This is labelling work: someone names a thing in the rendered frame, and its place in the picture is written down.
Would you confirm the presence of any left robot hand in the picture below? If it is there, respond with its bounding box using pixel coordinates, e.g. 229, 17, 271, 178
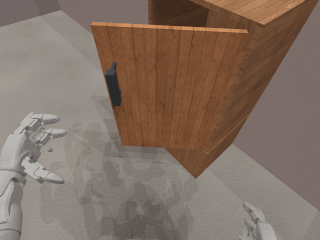
0, 112, 68, 184

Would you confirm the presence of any handle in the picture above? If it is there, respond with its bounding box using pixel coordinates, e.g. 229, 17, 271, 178
105, 62, 122, 106

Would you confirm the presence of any cupboard door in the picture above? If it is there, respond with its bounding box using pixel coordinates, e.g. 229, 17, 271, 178
90, 22, 248, 150

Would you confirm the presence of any left robot forearm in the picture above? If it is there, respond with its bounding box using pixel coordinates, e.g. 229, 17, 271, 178
0, 169, 27, 240

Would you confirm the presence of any right robot hand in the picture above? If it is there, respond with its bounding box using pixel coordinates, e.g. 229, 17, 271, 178
239, 201, 277, 240

